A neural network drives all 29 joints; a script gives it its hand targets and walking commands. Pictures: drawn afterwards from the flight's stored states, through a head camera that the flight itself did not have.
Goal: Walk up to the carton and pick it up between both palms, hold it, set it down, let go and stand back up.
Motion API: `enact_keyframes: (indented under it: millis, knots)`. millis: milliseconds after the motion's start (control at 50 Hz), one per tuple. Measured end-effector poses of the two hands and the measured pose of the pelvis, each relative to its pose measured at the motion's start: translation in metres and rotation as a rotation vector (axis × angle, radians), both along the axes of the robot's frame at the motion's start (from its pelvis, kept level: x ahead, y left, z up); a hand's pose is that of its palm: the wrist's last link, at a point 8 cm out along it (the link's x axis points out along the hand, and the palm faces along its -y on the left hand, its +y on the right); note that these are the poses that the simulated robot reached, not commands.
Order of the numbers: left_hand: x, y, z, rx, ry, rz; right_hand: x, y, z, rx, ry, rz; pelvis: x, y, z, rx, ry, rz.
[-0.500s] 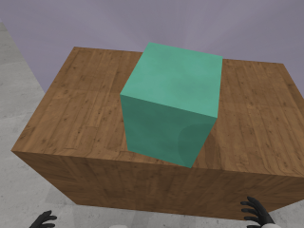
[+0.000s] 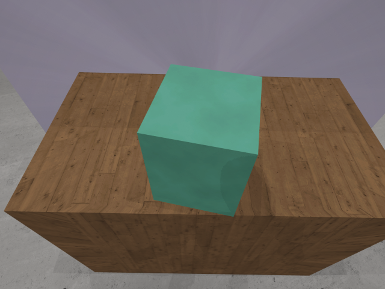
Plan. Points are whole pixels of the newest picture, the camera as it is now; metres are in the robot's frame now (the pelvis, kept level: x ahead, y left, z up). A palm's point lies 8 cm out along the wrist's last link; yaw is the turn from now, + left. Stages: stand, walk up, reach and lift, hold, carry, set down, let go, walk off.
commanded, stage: walk up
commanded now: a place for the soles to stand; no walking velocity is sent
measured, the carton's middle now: (203, 143) +0.41 -0.01 +0.05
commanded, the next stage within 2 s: reach and lift in 1.14 s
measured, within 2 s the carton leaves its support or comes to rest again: neither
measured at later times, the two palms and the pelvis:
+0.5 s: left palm out of the picture +0.05 +0.29 -0.12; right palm out of the picture +0.08 -0.32 -0.11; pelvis +0.00 -0.01 +0.00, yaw -1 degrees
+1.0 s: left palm out of the picture +0.09 +0.29 -0.12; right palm out of the picture +0.09 -0.33 -0.12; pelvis +0.02 -0.02 +0.00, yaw -2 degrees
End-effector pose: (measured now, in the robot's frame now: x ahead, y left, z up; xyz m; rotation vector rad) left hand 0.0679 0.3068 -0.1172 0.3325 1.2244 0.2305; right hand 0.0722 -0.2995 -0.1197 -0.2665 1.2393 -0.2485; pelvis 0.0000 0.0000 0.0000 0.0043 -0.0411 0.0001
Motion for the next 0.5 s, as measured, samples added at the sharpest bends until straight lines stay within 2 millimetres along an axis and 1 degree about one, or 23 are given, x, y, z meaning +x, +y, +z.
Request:
enact_keyframes:
  millis: [100, 220, 340, 500]
  knots:
    - [-0.009, -0.006, -0.001, -0.008, 0.011, 0.005, -0.012, 0.001, -0.003, 0.008, 0.017, -0.011, -0.004, -0.002, 0.000, -0.002, -0.002, -0.002]
    - [-0.013, -0.010, -0.003, -0.018, 0.005, 0.014, -0.016, -0.002, -0.002, -0.005, 0.004, 0.006, -0.007, -0.004, -0.001, -0.004, -0.004, -0.002]
    - [-0.016, -0.013, -0.006, -0.028, 0.010, 0.026, -0.011, -0.010, 0.003, -0.033, -0.016, 0.022, -0.003, -0.008, -0.002, -0.005, -0.002, -0.005]
    - [-0.014, -0.016, -0.007, -0.030, 0.024, 0.027, 0.004, -0.022, 0.008, -0.060, -0.040, 0.032, 0.004, -0.012, -0.002, -0.005, 0.000, -0.010]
